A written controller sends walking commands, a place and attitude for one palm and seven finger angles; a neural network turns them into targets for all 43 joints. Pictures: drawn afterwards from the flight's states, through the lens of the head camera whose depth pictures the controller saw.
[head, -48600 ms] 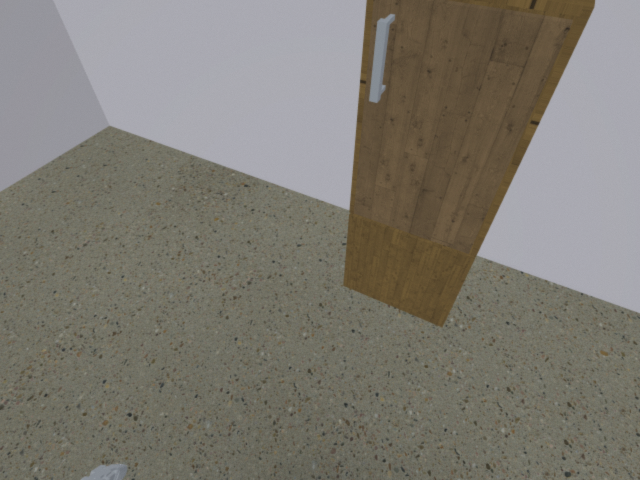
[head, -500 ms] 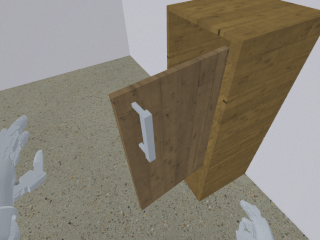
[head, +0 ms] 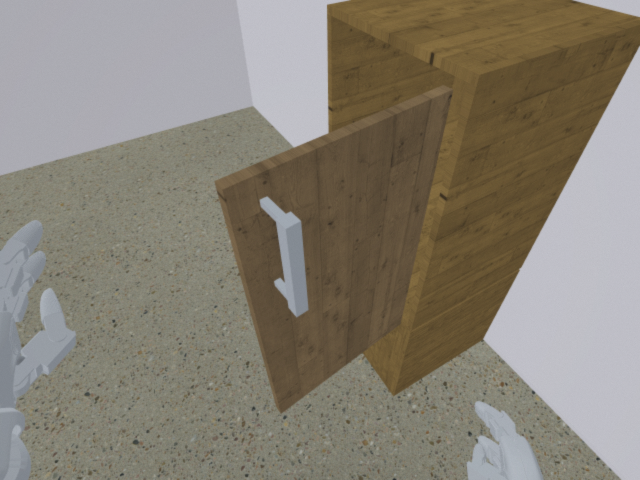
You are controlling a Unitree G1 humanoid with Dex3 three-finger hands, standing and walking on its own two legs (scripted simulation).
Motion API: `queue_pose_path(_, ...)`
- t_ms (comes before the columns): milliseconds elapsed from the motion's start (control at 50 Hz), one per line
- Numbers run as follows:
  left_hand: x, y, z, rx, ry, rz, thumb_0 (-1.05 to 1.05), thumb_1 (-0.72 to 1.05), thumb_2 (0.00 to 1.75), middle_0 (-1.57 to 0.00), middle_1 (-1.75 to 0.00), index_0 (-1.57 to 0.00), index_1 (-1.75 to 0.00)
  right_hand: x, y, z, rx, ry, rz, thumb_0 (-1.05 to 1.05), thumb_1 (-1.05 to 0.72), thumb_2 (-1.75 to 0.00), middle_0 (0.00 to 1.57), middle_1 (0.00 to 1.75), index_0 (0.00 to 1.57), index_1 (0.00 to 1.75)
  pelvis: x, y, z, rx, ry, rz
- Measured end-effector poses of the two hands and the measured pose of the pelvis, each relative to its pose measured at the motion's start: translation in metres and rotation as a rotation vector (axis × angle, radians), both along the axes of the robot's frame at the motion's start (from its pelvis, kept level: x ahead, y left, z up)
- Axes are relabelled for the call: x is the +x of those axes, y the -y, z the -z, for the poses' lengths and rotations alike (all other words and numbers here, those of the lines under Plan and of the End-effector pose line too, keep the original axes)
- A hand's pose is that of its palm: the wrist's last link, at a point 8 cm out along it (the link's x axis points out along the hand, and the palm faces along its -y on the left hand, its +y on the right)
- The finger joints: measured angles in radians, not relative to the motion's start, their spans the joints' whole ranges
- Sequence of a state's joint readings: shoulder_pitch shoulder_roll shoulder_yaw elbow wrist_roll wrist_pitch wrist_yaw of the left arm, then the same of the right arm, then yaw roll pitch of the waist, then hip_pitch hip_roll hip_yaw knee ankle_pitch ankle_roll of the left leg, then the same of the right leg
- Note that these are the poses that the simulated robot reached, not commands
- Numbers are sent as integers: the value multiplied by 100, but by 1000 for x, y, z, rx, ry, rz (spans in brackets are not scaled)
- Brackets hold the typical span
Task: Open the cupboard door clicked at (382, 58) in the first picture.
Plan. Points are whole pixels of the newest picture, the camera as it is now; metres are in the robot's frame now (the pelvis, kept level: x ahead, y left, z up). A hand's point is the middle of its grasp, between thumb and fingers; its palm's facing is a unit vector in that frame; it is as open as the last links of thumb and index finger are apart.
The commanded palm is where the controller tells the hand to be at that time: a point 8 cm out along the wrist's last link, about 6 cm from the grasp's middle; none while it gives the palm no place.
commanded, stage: step back with the hand held close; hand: left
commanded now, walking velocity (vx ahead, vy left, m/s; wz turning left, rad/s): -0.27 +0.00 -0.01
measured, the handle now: (284, 260) +0.33 +0.09 +0.13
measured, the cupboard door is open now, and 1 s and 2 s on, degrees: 97 97 97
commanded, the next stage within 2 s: stop stepping back and stand still in 1.14 s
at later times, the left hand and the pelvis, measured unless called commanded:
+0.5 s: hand (32, 388) +0.14 +0.28 +0.15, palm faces +0.41 -0.75 -0.52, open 7.4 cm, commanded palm +0.08 +0.32 +0.17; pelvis -0.06 +0.02 -0.02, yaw -1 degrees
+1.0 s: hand (16, 467) +0.09 +0.25 +0.15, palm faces +0.32 -0.80 -0.52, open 7.4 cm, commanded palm +0.02 +0.30 +0.17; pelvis -0.14 +0.00 -0.01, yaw -4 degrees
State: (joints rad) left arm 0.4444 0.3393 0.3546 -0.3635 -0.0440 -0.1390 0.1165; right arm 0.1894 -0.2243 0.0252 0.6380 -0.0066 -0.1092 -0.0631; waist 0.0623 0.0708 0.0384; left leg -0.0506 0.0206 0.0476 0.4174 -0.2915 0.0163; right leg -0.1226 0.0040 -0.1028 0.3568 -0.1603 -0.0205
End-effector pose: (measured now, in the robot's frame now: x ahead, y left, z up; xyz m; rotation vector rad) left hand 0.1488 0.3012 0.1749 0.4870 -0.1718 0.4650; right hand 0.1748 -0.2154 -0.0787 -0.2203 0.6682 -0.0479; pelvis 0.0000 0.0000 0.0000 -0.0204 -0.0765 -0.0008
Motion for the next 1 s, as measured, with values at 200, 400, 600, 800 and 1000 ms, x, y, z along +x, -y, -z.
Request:
queue_pose_path(200, 3, 0, 6, 80, -81, 112, 1, 89, 90, -21, -30, -21, -30, -29, 14, 1, -38, -46, 114, 2, -90, -90, 21, 30, 20, 30, -19, -13, 3, 14, -70, 27)
queue_pose_path(400, -27, -10, 4, 148, -37, 116, 1, 89, 90, -21, -31, -21, -30, -68, 10, 7, -62, -60, 143, 2, -90, -90, 20, 30, 20, 30, -48, -21, 14, 34, -71, 29)
queue_pose_path(600, -56, -10, 9, 125, 69, 104, 1, 89, 90, -21, -31, -21, -30, -100, 1, 19, -62, -62, 117, 2, -90, -90, 21, 30, 20, 30, -79, -24, 27, 20, -67, 19)
queue_pose_path(800, -80, -26, -5, 150, 92, 72, 1, 89, 90, -22, -31, -21, -30, -138, -11, 13, -70, -102, 126, 2, -90, -90, 21, 30, 20, 30, -94, -27, 14, -18, -90, -6)
queue_pose_path(1000, -100, 14, 1, 122, -25, 176, 1, 89, 90, -21, -30, -21, -30, -142, -1, 11, 1, -51, 60, 2, -90, -90, 21, 30, 20, 30, -143, -5, 10, 5, -147, 61)
